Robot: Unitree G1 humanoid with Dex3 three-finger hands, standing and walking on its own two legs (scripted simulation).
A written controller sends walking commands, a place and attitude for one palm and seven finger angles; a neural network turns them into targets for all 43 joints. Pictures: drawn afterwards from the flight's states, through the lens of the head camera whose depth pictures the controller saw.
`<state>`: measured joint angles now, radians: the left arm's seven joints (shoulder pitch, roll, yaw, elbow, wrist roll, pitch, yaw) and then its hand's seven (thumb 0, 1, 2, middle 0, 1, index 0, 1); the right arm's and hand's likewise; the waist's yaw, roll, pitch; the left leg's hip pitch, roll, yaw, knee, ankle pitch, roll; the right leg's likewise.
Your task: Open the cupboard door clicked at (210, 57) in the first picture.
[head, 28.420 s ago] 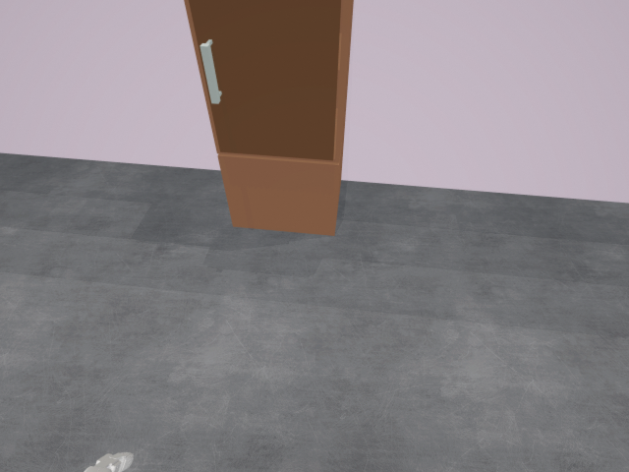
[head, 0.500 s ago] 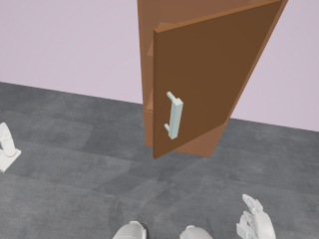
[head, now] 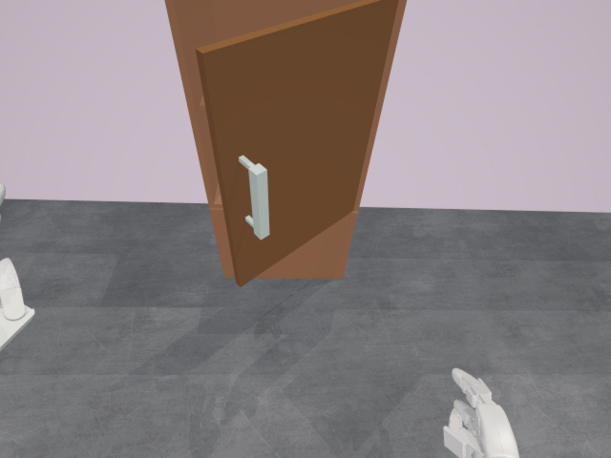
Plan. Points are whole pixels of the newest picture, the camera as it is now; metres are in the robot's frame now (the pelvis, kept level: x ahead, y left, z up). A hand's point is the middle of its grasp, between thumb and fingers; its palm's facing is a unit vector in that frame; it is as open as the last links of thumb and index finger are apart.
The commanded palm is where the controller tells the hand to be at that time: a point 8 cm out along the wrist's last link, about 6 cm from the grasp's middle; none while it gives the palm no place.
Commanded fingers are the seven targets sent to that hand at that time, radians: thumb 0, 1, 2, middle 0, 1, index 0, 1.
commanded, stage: stop stepping back and stand still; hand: left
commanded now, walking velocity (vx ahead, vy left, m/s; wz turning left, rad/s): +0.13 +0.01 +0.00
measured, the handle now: (253, 198) +0.57 +0.11 -0.03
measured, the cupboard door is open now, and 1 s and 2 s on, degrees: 41 41 41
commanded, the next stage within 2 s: let the arm hang, fingers relaxed in 1.12 s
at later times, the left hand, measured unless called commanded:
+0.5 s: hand (9, 393) +0.15 +0.25 +0.16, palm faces +0.42 -0.77 -0.48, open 7.4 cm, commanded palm +0.09 +0.29 +0.18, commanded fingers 0.00 0.90 0.90 -0.20 -0.30 -0.20 -0.30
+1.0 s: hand out of the picture +0.16 +0.29 +0.16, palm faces +0.40 -0.78 -0.47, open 7.4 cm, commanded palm +0.10 +0.33 +0.18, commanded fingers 0.00 0.90 0.90 -0.20 -0.30 -0.20 -0.30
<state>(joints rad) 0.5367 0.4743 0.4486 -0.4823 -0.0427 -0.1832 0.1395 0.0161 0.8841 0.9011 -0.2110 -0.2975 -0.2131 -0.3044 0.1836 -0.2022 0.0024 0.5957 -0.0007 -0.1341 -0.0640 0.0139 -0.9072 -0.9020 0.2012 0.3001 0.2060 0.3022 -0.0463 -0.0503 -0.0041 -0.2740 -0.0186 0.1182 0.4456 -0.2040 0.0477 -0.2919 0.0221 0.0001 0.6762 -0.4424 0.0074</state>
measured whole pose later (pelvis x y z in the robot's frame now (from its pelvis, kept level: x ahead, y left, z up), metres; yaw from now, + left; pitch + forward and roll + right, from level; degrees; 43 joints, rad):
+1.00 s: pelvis -0.04 +0.03 +0.00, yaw +0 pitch -1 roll +0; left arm 0.54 0.40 0.39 -0.47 -0.03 -0.19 0.14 0.02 0.88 0.90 -0.21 -0.30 -0.21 -0.30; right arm 0.22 -0.19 0.02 0.61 -0.01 -0.13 -0.07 0.01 -0.91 -0.90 0.20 0.30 0.21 0.30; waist 0.00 -0.01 0.04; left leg -0.18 0.00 0.09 0.45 -0.27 0.03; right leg -0.25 -0.02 -0.03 0.45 -0.19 0.00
